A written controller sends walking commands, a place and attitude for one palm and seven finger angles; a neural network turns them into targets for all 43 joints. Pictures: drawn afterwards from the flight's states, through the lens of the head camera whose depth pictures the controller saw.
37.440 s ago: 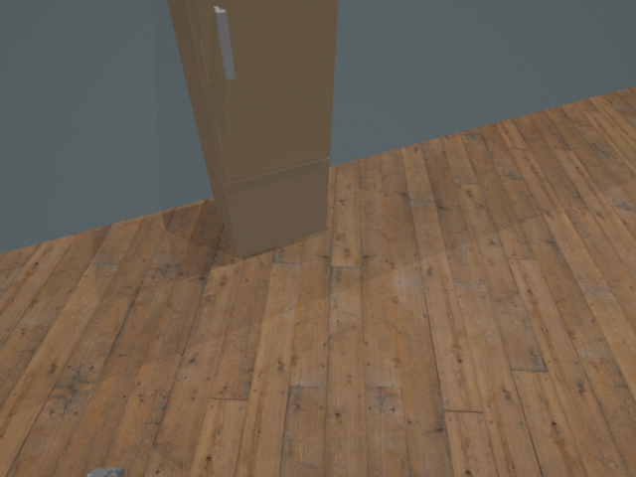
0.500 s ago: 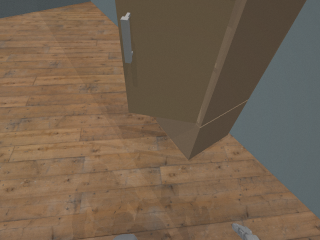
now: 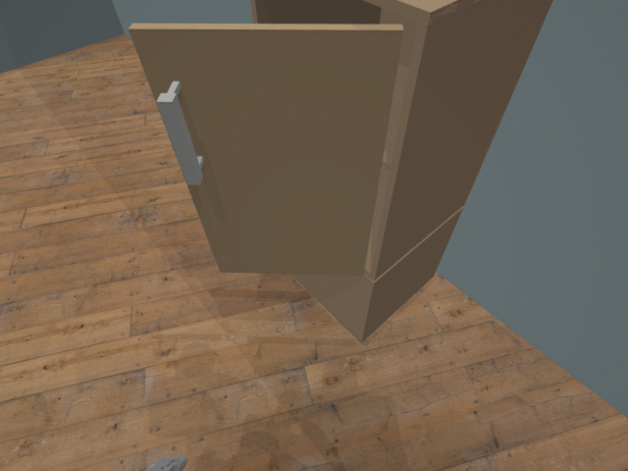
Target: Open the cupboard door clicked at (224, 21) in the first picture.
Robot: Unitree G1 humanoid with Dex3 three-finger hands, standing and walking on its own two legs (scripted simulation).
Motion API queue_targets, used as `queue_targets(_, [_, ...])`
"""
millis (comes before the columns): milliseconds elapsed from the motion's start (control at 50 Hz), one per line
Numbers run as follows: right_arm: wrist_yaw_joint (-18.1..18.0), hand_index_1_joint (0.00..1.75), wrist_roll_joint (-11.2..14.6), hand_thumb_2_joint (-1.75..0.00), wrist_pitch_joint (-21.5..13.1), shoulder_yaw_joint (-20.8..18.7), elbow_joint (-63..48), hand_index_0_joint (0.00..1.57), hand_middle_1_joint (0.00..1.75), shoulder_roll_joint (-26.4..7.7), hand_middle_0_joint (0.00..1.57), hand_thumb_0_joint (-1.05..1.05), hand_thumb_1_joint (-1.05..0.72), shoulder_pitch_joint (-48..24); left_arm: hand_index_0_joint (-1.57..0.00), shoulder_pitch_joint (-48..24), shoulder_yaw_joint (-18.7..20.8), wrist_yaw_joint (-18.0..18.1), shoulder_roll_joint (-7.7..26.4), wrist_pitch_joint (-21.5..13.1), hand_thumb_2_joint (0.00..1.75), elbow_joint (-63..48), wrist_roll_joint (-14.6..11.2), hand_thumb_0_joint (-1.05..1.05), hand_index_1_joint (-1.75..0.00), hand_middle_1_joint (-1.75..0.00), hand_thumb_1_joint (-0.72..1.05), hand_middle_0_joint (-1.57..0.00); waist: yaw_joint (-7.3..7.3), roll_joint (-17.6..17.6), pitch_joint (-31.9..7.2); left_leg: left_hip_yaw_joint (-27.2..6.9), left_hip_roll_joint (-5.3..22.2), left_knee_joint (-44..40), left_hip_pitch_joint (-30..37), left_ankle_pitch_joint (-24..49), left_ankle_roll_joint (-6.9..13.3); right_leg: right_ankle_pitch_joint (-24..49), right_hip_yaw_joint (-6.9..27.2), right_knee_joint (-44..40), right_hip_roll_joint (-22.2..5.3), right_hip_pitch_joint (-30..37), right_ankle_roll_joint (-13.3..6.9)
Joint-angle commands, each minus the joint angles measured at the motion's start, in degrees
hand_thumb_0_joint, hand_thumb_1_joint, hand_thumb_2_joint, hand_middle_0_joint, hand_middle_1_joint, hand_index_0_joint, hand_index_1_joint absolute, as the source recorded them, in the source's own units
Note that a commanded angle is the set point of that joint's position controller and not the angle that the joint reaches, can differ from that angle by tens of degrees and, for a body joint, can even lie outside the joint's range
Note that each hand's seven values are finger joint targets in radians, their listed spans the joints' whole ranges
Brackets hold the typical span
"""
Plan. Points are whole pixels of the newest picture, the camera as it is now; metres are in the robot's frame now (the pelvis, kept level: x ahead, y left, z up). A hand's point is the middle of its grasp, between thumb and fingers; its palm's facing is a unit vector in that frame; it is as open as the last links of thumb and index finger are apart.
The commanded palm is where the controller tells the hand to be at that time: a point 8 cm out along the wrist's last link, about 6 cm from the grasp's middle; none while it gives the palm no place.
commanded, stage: come to a stop and stand still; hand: left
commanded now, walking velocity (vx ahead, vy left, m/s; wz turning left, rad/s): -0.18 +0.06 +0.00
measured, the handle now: (185, 135) +0.58 +0.21 +0.10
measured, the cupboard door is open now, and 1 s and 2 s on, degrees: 46 46 46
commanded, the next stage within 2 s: look again from close up in 1.48 s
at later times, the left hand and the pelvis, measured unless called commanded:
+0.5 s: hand out of the picture -0.01 +0.21 -0.16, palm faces +0.01 -0.96 -0.29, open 7.3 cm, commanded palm none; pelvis -0.03 +0.01 +0.00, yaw -1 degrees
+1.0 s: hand out of the picture +0.00 +0.17 -0.16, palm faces -0.01 -0.97 -0.23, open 7.3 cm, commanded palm none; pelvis -0.02 -0.01 +0.01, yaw -1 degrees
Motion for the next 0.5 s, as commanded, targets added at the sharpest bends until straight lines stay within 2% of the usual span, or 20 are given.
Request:
queue_targets(0, [-0.26,0.3,0.19,-0.9,-0.15,-1.11,-1.99,0.2,0.3,-3.02,0.2,0.0,-0.9,4.26,-0.2,5.17,3.25,1.08,10.05,0.4,0.9,-1.15,0.17,0.0,-0.3,-0.3,0.9,-0.2,2.77,-8.32,-8.78,-1.2,0.88,-3.39,-5.0,3.16,-0.79,48.52,11.88,-5.54,-15.87,13.41,-9.42])
queue_targets(20, [-0.18,0.3,0.01,-0.9,-0.16,-1.18,-1.8,0.2,0.3,-2.72,0.2,0.0,-0.9,5.15,-0.2,4.51,3.37,1.0,9.89,0.6,0.9,-1.28,0.01,0.0,-0.3,-0.3,0.9,-0.2,2.1,-8.67,-8.55,-0.73,1.07,-7.87,-2.57,8.39,-0.81,42.08,11.2,-4.9,-14.74,10.91,-7.97])
queue_targets(40, [-0.14,0.3,-0.23,-0.9,-0.34,-1.25,-1.5,0.2,0.3,-2.58,0.2,0.0,-0.9,6.06,-0.2,3.8,3.38,0.88,9.03,0.9,0.9,-1.42,-0.13,0.0,-0.3,-0.3,0.9,-0.2,1.68,-6.46,-8.24,-0.86,1.98,-13.19,0.74,15.99,-0.38,33.66,9.39,-3.38,-12.44,8.06,-5.75])
queue_targets(60, [-0.14,0.3,-0.71,-0.9,-0.53,-1.56,-2.43,0.2,0.3,-4.85,0.2,0.0,-0.9,5.26,-0.2,3.97,3.22,0.48,7.4,1.47,0.9,-2.37,-0.49,0.0,-0.3,-0.3,0.9,-0.2,2.44,0.75,-6.57,-6.29,6.89,-16.05,1.28,24.88,1.87,21.29,6.55,-1.06,-8.02,2.74,-2.45])
queue_targets(80, [-0.28,0.3,-1.2,-0.9,-0.76,-1.89,-4.42,0.2,0.3,-7.35,0.2,0.0,-0.9,2.73,-0.2,4.35,2.96,0.2,5.07,1.96,0.9,-3.18,-0.61,0.0,-0.3,-0.3,0.9,-0.2,3.37,8.04,-5.15,-12.29,13.52,-19.22,-3.73,32.14,5.67,7.15,2.51,1.2,-2.86,2.73,0.75])
queue_targets(100, [-0.34,0.3,-1.36,-0.9,-0.81,-2.12,-5.72,0.2,0.3,-8.06,0.2,0.0,-0.9,-0.02,-0.2,3.48,2.93,0.24,4.44,2.65,0.9,-3.58,-0.26,0.0,-0.3,-0.3,0.9,-0.2,3.46,9.28,-2.11,-13.12,15.74,-22.22,-8.9,29.91,8.26,-4.71,1.5,6.28,0.01,3.57,1.42])
queue_targets(120, [-0.64,0.3,-1.52,-0.9,-1.13,-2.04,-6.25,0.2,0.3,-7.83,0.2,0.0,-0.9,-1.33,-0.2,3.26,2.92,0.05,3.77,3.12,0.9,-3.57,0.0,0.0,-0.3,-0.3,0.9,-0.2,3.45,8.86,0.11,-13.41,15.93,-23.27,-10.82,28.91,9.57,-9.48,3.14,10.7,0.29,2.72,1.17])
queue_targets(140, [-0.95,0.3,-1.74,-0.9,-1.43,-1.89,-6.61,0.2,0.3,-6.86,0.2,0.0,-0.9,-2.41,-0.2,4.31,3.0,-0.02,2.78,3.15,0.9,-3.41,0.27,0.0,-0.3,-0.3,0.9,-0.2,4.05,7.71,0.59,-12.22,15.61,-22.54,-9.89,30.87,10.22,-10.62,4.48,12.8,0.21,1.57,0.78])
queue_targets(180, [-1.09,0.3,-1.76,-0.9,-1.82,-1.73,-6.86,0.2,0.3,-7.24,0.2,0.0,-0.9,-3.45,-0.2,5.65,2.8,-0.22,2.71,2.65,0.9,-3.1,0.07,0.0,-0.3,-0.3,0.9,-0.2,4.22,8.71,-0.96,-10.19,14.28,-19.42,-3.74,39.16,10.25,-10.61,5.04,10.29,0.17,-0.1,0.84])
queue_targets(200, [-0.42,0.3,-0.03,-0.9,-2.37,-2.66,-9.94,0.2,0.3,-11.5,0.2,0.0,-0.9,-8.79,-0.2,12.62,1.24,1.92,5.04,1.25,0.9,-0.28,-0.47,0.0,-0.3,-0.3,0.9,-0.2,6.2,11.26,-3.65,-6.47,14.2,-4.57,0.7,52.94,6.84,-3.97,8.5,1.05,-3.43,-2.75,0.0])
queue_targets(220, [0.49,0.3,-0.56,-0.9,-2.26,-2.11,-12.67,0.2,0.3,-6.32,0.2,0.0,-0.9,-6.17,-0.2,12.26,1.98,1.72,7.72,-0.04,0.9,-3.41,0.21,0.0,-0.3,-0.3,0.9,-0.2,5.27,4.07,-6.1,-3.7,7.88,-1.31,-3.3,35.41,4.07,11.02,13.37,-3.77,-4.6,1.84,-1.68])
queue_targets(240, [0.96,0.3,-0.72,-0.9,-2.09,-1.4,-13.37,0.2,0.3,-4.33,0.2,0.0,-0.9,-3.56,-0.2,9.89,2.07,1.29,9.86,-1.23,0.9,-3.29,0.44,0.0,-0.3,-0.3,0.9,-0.2,3.16,-4.56,-7.51,-0.88,3.63,-0.72,-5.82,16.38,2.04,19.78,18.53,-6.49,-10.17,4.57,-3.67])
queue_targets(260, [1.0,0.3,-0.58,-0.9,-2.63,-1.27,-13.78,0.2,0.3,-3.03,0.2,0.0,-0.9,-0.25,-0.2,8.38,1.76,1.03,10.63,-1.54,0.9,-4.18,0.76,0.0,-0.3,-0.3,0.9,-0.2,0.62,-4.73,-8.65,-1.55,0.57,-7.49,-2.44,10.1,1.2,25.39,16.63,-3.53,-11.06,4.05,-5.11])
queue_targets(280, [1.03,0.3,-0.5,-0.9,-2.71,-1.49,-12.75,0.2,0.3,-4.5,0.2,0.0,-0.9,0.85,-0.2,7.33,1.88,0.93,10.12,-1.3,0.9,-4.38,0.69,0.0,-0.3,-0.3,0.9,-0.2,0.15,-4.38,-10.95,-2.56,1.91,-9.72,1.42,17.0,2.19,22.02,13.94,-0.61,-7.54,4.14,-3.68])
queue_targets(300, [0.79,0.3,-0.73,-0.9,-3.05,-1.86,-12.45,0.2,0.3,-6.59,0.2,0.0,-0.9,0.17,-0.2,7.7,1.59,0.82,8.69,-0.91,0.9,-4.4,0.46,0.0,-0.3,-0.3,0.9,-0.2,0.72,-1.1,-10.33,-4.14,4.93,-8.75,4.53,27.21,3.38,17.58,10.71,1.0,-3.89,1.78,-1.58])
queue_targets(320, [0.54,0.3,-0.8,-0.9,-3.11,-1.84,-12.78,0.2,0.3,-7.94,0.2,0.0,-0.9,-0.6,-0.2,8.14,1.29,0.77,7.63,-0.37,0.9,-4.39,0.34,0.0,-0.3,-0.3,0.9,-0.2,1.31,1.62,-8.69,-6.22,7.77,-10.03,3.72,32.63,4.61,10.46,8.04,1.35,-1.61,0.86,-0.27])
queue_targets(340, [0.37,0.3,-0.91,-0.9,-3.19,-1.59,-13.13,0.2,0.3,-8.12,0.2,0.0,-0.9,-1.55,-0.2,8.45,0.98,0.66,6.7,-0.13,0.9,-4.09,0.4,0.0,-0.3,-0.3,0.9,-0.2,2.0,3.56,-6.22,-7.0,9.07,-11.84,1.88,34.7,5.53,4.7,6.78,1.16,-0.39,0.8,0.2])
queue_targets(380, [0.25,0.3,-0.92,-0.9,-3.05,-1.32,-13.76,0.2,0.3,-8.66,0.2,0.0,-0.9,-3.7,-0.2,10.09,0.64,0.39,6.04,0.14,0.9,-3.46,0.38,0.0,-0.3,-0.3,0.9,-0.2,2.85,1.23,-2.27,-6.79,8.32,-13.42,-1.6,26.9,5.46,2.04,7.83,-1.3,-0.26,0.52,0.14])
queue_targets(420, [0.48,0.3,-0.87,-0.9,-2.83,-0.97,-13.84,0.2,0.3,-8.5,0.2,0.0,-0.9,-4.42,-0.2,10.48,0.31,0.1,6.63,0.22,0.9,-3.09,0.39,0.0,-0.3,-0.3,0.9,-0.2,2.69,-0.65,0.12,-6.2,6.59,-15.47,-3.47,14.45,4.67,0.46,9.79,-4.45,-1.05,-0.34,-0.13])
queue_targets(480, [0.85,0.3,-0.98,-0.9,-2.6,-0.6,-12.84,0.2,0.3,-8.01,0.2,0.0,-0.9,-3.57,-0.2,10.37,0.09,-0.2,7.67,-0.09,0.9,-2.75,0.39,0.0,-0.3,-0.3,0.9,-0.2,2.04,-2.12,1.53,-5.39,4.48,-16.5,-3.49,6.46,3.93,-5.95,12.15,-8.67,-2.11,-2.41,-0.67])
